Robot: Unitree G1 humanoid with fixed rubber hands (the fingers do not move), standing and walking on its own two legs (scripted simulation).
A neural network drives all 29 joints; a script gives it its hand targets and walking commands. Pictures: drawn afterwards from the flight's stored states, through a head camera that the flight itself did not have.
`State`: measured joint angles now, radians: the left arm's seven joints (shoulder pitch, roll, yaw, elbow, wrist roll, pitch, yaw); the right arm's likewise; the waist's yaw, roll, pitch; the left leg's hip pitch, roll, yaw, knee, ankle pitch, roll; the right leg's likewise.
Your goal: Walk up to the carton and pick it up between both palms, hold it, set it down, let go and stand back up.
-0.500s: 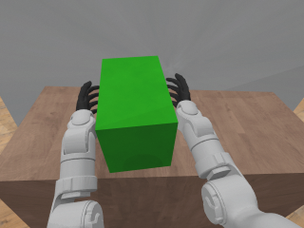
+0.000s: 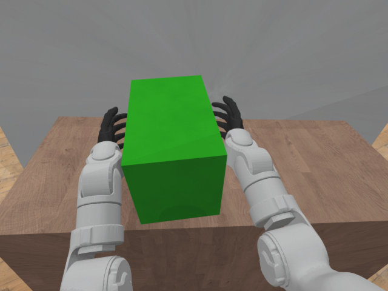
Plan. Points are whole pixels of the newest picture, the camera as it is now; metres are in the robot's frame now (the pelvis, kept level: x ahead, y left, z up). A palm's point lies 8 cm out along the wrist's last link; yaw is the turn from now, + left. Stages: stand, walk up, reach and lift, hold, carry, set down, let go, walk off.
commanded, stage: hold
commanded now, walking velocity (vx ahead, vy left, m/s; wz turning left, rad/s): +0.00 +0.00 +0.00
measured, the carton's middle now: (173, 144) +0.38 +0.02 +0.15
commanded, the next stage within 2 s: none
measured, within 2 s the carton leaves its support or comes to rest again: neither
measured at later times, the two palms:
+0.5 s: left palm (109, 144) +0.35 +0.14 +0.18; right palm (233, 132) +0.37 -0.11 +0.20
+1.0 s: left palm (109, 145) +0.35 +0.14 +0.18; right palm (233, 131) +0.37 -0.11 +0.20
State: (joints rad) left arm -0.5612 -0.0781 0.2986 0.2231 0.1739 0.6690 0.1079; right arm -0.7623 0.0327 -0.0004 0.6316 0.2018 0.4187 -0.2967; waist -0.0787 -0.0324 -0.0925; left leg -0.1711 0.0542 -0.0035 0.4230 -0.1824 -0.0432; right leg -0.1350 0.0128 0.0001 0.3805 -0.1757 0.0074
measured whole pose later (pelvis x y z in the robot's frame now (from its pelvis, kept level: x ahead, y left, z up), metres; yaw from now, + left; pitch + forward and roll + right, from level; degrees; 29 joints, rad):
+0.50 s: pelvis +0.00 +0.00 +0.00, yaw +0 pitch -4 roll -1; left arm -0.56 -0.08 0.30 0.20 0.17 0.68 0.11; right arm -0.76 0.03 0.00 0.62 0.21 0.42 -0.30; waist -0.08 -0.03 -0.09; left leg -0.17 0.05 0.00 0.42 -0.18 -0.04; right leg -0.14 0.01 0.00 0.38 -0.18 0.01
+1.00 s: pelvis +0.00 +0.00 +0.00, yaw +0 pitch -4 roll -1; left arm -0.55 -0.08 0.29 0.20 0.18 0.68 0.11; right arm -0.76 0.03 0.00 0.60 0.21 0.43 -0.30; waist -0.08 -0.03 -0.09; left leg -0.17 0.05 0.00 0.42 -0.18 -0.04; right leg -0.13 0.01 0.00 0.38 -0.18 0.01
